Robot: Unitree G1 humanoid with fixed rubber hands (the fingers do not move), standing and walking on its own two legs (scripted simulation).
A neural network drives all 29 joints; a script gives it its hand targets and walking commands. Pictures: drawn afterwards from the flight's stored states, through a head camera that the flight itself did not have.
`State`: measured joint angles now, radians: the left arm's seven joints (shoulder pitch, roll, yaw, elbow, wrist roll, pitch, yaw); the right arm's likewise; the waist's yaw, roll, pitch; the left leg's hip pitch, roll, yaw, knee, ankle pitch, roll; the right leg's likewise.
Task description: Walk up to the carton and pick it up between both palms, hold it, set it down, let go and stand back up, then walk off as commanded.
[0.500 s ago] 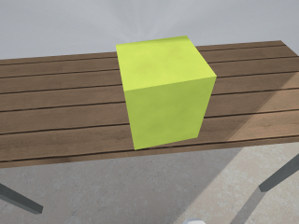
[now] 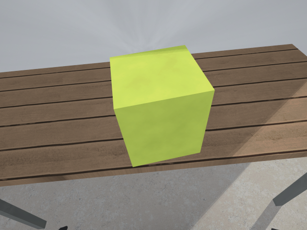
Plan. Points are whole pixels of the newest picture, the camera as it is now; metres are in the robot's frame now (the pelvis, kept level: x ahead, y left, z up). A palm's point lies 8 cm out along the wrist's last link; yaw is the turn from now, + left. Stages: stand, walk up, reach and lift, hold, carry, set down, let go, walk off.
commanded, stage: walk up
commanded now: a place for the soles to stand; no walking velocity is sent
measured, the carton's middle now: (157, 108) +0.43 +0.01 +0.09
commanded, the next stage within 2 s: stand in 0.56 s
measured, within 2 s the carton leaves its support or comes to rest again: neither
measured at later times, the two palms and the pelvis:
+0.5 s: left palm out of the picture +0.08 +0.30 -0.09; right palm out of the picture +0.07 -0.30 -0.09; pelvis -0.01 +0.00 +0.01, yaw +0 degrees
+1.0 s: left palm out of the picture +0.15 +0.27 -0.06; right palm out of the picture +0.12 -0.31 -0.10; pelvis -0.01 -0.01 +0.00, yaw +2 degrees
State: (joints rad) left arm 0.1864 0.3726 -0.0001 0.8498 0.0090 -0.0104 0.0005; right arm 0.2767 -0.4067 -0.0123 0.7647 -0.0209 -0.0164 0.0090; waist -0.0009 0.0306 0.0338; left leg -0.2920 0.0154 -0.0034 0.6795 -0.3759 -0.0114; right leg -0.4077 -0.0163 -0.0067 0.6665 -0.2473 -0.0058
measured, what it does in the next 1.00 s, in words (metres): stands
